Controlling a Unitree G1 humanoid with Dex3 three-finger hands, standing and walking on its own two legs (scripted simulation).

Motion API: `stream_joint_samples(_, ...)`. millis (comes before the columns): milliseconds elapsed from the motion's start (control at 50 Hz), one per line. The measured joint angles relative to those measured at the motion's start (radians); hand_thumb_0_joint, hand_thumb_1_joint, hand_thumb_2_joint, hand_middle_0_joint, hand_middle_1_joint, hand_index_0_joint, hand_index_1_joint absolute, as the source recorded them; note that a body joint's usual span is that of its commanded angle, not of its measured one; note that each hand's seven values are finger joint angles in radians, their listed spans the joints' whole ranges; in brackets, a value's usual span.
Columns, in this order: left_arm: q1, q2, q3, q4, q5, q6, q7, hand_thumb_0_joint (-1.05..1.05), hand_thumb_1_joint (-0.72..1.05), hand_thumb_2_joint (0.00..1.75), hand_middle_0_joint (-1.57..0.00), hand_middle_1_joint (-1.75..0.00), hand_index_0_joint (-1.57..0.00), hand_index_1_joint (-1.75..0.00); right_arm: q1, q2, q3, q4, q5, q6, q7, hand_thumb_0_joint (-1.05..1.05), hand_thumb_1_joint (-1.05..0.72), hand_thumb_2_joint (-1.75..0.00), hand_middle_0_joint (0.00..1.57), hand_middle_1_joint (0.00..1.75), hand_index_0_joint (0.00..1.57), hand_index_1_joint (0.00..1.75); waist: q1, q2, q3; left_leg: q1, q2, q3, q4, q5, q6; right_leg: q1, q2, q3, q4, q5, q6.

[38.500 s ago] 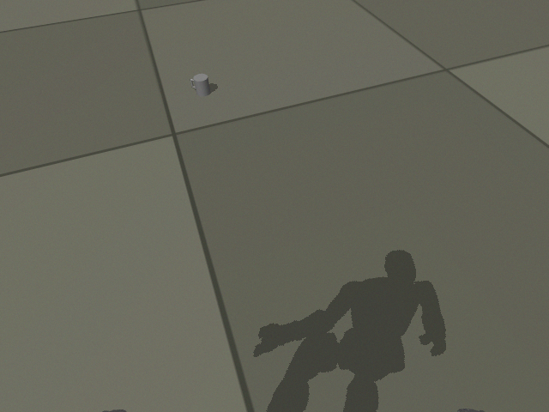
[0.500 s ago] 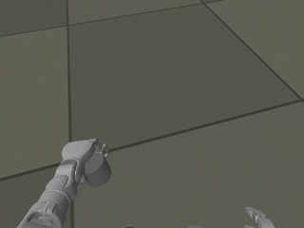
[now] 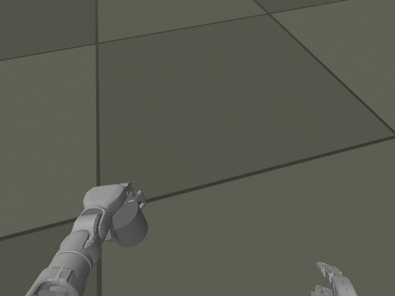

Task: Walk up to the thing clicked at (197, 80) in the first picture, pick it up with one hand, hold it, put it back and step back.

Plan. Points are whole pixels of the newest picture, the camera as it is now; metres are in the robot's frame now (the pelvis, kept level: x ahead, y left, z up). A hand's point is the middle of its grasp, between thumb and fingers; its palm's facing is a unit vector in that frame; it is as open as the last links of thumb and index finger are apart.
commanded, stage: hold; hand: left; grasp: from above
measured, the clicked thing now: (129, 215) +0.32 +0.20 -0.12
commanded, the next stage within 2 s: crouch in 1.10 s
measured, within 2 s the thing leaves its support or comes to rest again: neither
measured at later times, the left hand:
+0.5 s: hand (109, 221) +0.27 +0.22 -0.04, palm faces -0.46 -0.05 -0.88, open 11.6 cm
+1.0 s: hand (109, 224) +0.27 +0.22 -0.05, palm faces -0.48 -0.05 -0.88, open 11.6 cm
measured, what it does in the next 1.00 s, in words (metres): stands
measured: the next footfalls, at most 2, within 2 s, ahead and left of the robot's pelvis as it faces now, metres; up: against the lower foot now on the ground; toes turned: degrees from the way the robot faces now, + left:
none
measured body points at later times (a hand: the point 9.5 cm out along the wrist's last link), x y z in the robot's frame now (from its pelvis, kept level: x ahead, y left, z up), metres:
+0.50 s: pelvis -0.01 +0.00 +0.00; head -0.01 -0.02 +0.45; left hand +0.29 +0.22 +0.01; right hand +0.13 -0.26 -0.11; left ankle +0.02 +0.12 -0.73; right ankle +0.01 -0.14 -0.73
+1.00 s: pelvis -0.01 +0.00 +0.01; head +0.00 -0.02 +0.46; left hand +0.29 +0.22 +0.00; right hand +0.14 -0.26 -0.10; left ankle +0.02 +0.12 -0.73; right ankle +0.01 -0.14 -0.73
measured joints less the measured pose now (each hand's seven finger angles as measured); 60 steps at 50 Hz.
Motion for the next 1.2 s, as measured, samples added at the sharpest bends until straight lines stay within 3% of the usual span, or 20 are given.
stream_joint_samples(720, 0.033, 0.011, -0.014, -0.101, -0.014, -0.008, -0.074, -0.02, -0.19, 0.74, -0.66, -0.86, -0.43, -0.81, -0.042, 0.004, 0.021, -0.014, 0.009, -0.006, -0.016, 0.01, -0.92, -0.90, 0.20, 0.30, 0.20, 0.30, 0.022, 0.011, 0.029, 0.077, -0.003, 0.000, -0.077, 0.053, -0.002, 0.069, -0.001, -0.001, -0.059, 0.042, -0.004)
stream_joint_samples(1200, 0.024, 0.010, -0.016, -0.088, -0.012, -0.004, -0.052, -0.02, -0.19, 0.75, -0.67, -0.86, -0.43, -0.81, -0.041, 0.004, 0.018, -0.002, 0.009, 0.000, -0.017, 0.01, -0.92, -0.90, 0.20, 0.30, 0.20, 0.30, 0.024, 0.009, 0.031, 0.088, -0.004, -0.001, -0.090, 0.054, -0.003, 0.081, -0.002, -0.002, -0.074, 0.045, -0.004)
